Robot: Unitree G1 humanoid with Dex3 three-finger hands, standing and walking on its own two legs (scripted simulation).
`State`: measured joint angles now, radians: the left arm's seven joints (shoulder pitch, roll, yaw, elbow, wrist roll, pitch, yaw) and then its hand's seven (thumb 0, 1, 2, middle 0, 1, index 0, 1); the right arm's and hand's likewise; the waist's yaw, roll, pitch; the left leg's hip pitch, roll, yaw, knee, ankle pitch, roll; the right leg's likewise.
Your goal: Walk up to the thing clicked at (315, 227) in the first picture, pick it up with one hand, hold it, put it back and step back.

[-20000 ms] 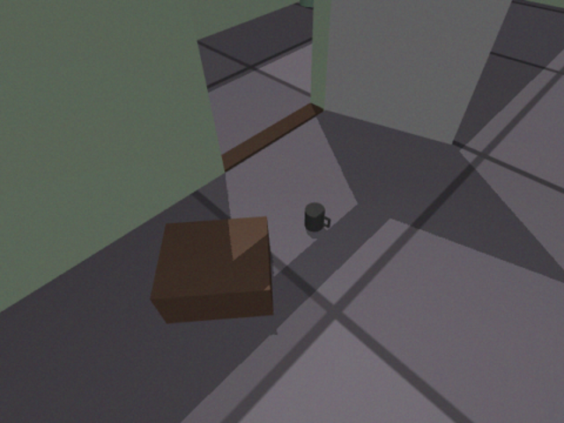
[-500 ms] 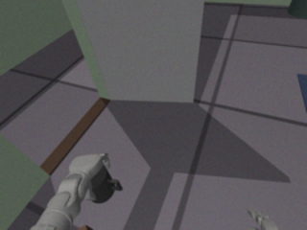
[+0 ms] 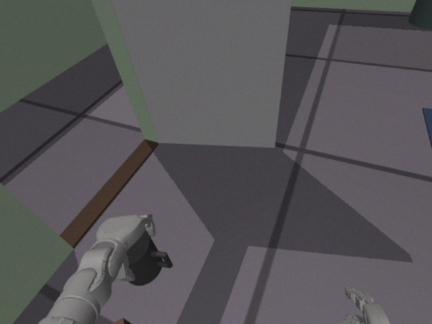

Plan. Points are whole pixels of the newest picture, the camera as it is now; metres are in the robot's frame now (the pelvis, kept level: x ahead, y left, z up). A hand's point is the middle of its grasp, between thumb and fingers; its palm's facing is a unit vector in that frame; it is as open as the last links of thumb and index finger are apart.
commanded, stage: hold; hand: left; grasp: from above
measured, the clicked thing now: (143, 257) +0.29 +0.20 -0.08
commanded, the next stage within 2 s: crouch in 0.34 s
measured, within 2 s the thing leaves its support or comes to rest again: neither
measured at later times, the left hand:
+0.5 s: hand (130, 248) +0.29 +0.22 -0.04, palm faces -0.48 -0.05 -0.88, open 11.4 cm
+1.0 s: hand (145, 263) +0.33 +0.24 -0.20, palm faces -0.44 +0.05 -0.90, open 11.3 cm
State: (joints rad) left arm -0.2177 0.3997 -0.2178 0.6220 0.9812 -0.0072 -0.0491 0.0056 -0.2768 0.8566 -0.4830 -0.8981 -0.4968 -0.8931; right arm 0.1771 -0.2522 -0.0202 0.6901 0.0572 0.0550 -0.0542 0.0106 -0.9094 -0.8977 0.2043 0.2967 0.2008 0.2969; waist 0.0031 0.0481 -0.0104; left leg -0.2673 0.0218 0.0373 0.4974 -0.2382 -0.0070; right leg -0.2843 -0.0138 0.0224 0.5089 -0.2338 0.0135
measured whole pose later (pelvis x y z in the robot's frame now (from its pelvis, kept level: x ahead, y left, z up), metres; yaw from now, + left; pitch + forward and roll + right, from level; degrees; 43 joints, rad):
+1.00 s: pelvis -0.02 +0.00 -0.09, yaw +1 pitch +20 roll -1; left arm -0.52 0.41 -0.13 1.11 1.20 -0.10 0.33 0.01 -0.23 0.81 -0.44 -0.91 -0.47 -0.90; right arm 0.22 -0.28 -0.07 0.72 -0.02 0.04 0.00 0.01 -0.90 -0.89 0.21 0.30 0.20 0.30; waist -0.09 0.00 -0.14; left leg -1.04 0.03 -0.01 1.16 -0.48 -0.01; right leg -1.02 -0.01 -0.01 1.13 -0.46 0.02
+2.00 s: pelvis -0.06 +0.01 -0.36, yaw -3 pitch +39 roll -6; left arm -0.93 0.68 0.08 1.36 1.25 -0.17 0.33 0.01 -0.23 0.81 -0.46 -0.90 -0.50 -0.87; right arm 0.18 -0.26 0.00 0.71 -0.11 -0.05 0.12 0.00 -0.91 -0.90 0.21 0.30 0.20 0.30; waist -0.23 0.00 -0.11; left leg -2.14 0.02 -0.09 2.17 -0.71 0.00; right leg -2.09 0.00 -0.05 2.10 -0.69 0.03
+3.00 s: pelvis -0.07 +0.01 -0.45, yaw -6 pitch +35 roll -9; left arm -1.01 0.84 0.14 1.49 1.31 -0.23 0.41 0.01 -0.25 0.81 -0.48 -0.87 -0.52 -0.85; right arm 0.16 -0.28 0.10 0.71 -0.16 -0.06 0.16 0.00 -0.91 -0.90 0.21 0.30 0.20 0.30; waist -0.30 -0.04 0.02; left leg -2.35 0.01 -0.15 2.44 -0.71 0.00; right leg -2.28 0.01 -0.09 2.33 -0.67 0.04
